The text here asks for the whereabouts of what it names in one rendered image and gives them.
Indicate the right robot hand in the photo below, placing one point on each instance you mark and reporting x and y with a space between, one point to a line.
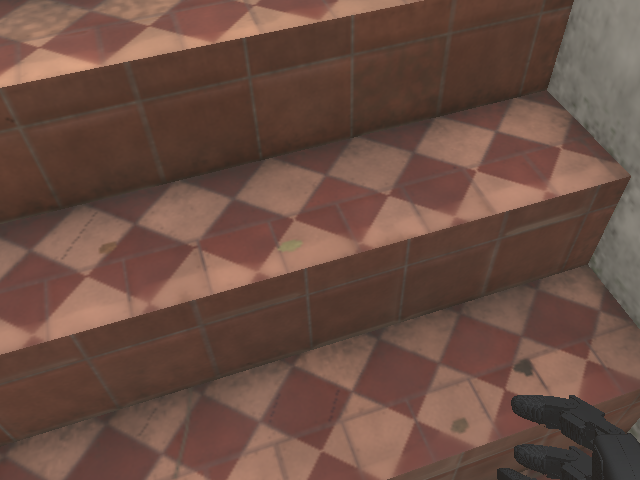
616 455

